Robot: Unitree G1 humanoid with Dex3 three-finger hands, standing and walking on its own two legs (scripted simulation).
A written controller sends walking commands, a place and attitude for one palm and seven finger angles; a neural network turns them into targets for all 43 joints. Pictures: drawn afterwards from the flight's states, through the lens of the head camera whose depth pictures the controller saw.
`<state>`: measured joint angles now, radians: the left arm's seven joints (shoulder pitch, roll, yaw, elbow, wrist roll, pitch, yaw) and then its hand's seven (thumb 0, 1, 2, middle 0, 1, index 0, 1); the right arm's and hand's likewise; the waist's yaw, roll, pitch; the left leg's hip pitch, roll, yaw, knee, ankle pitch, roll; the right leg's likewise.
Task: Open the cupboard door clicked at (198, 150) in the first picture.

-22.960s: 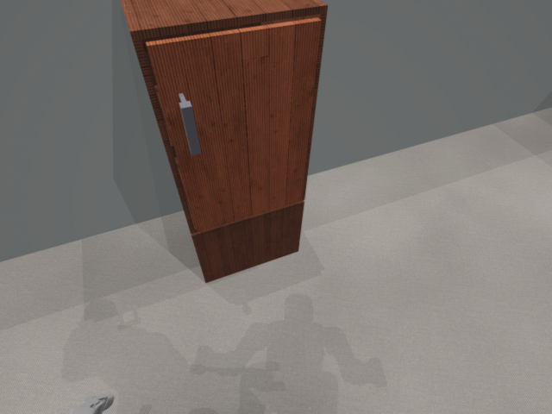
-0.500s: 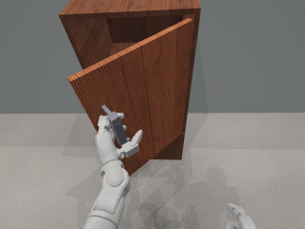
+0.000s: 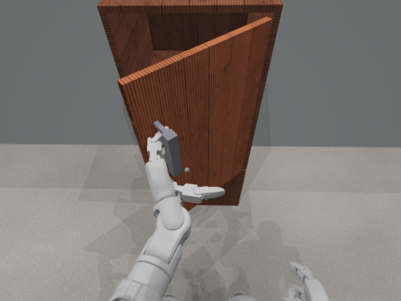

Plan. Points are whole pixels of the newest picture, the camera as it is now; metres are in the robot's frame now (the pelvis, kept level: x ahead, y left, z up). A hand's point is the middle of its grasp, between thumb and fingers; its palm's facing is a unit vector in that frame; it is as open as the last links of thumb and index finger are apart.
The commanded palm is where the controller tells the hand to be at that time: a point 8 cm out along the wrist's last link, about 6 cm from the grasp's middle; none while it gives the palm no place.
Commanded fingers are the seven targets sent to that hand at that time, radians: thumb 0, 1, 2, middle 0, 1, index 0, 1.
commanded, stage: slide the hand sideways off the handle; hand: left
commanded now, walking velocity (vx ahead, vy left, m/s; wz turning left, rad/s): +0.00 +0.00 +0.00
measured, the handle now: (167, 149) +0.41 +0.08 +0.07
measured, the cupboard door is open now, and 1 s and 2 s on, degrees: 41 43 43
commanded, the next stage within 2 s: draw the hand back to the body in 1.28 s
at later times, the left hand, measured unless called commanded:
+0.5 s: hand (181, 185) +0.32 +0.05 +0.07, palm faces -0.09 -1.00 +0.03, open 16.4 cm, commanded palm +0.29 +0.10 +0.07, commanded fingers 0.00 -0.50 0.30 -0.15 -0.30 -0.15 -0.30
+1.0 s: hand (158, 208) +0.28 +0.09 +0.06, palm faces -0.04 -1.00 -0.03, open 16.3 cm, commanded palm +0.25 +0.15 +0.07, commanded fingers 0.00 -0.50 0.30 -0.15 -0.30 -0.15 -0.30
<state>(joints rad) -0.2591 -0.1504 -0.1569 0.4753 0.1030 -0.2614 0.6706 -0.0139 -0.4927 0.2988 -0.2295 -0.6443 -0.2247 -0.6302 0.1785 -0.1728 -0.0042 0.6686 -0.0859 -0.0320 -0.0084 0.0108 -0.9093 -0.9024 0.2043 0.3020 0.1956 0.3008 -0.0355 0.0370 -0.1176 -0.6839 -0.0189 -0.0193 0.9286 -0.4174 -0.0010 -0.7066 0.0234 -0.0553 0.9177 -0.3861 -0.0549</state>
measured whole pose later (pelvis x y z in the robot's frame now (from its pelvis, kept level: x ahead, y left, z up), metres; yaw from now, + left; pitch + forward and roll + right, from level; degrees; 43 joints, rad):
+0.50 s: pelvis +0.00 +0.03 +0.00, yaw -1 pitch +8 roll +0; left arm -0.15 -0.05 -0.22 0.36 -0.01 -0.30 0.21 -0.02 -0.50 0.30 -0.11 -0.30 -0.13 -0.31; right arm 0.26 -0.21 0.02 0.57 -0.02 -0.07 0.02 0.01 -0.91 -0.90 0.20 0.30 0.20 0.30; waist -0.01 0.03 -0.08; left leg -0.64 -0.04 0.02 0.93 -0.42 0.04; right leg -0.67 0.00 -0.01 0.91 -0.38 -0.01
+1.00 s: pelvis +0.03 +0.00 +0.00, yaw +0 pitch +8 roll +0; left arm 0.23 0.09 -0.14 0.00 -0.07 -0.27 0.03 -0.02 -0.50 0.30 -0.15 -0.30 -0.15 -0.30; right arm 0.21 -0.21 0.03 0.50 -0.01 -0.07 -0.02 0.01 -0.91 -0.90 0.21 0.30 0.20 0.30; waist 0.01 0.03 -0.09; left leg -0.61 -0.02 -0.02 0.93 -0.47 0.00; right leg -0.64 0.03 -0.05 0.92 -0.44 -0.06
